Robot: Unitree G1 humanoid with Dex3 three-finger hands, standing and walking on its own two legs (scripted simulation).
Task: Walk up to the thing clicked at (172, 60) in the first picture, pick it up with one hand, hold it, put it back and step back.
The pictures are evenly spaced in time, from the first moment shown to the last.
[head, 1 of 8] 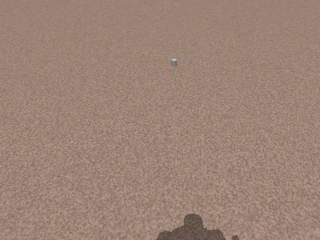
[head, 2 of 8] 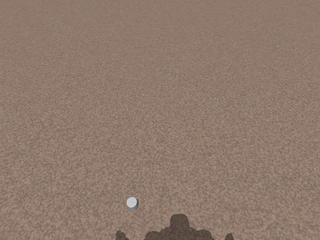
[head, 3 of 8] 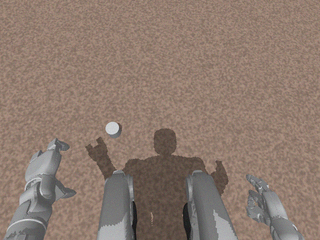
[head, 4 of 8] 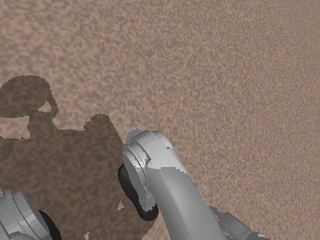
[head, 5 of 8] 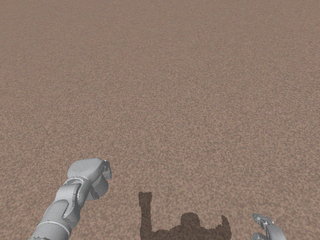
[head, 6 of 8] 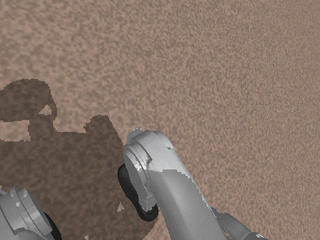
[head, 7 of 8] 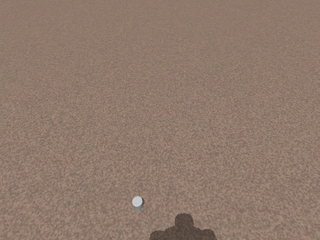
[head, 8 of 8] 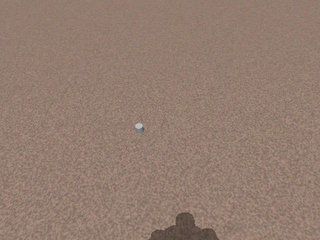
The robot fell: no
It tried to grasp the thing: yes
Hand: left
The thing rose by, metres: 0.68
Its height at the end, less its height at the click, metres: +0.00
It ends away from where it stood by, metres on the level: 0.01
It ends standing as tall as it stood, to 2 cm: yes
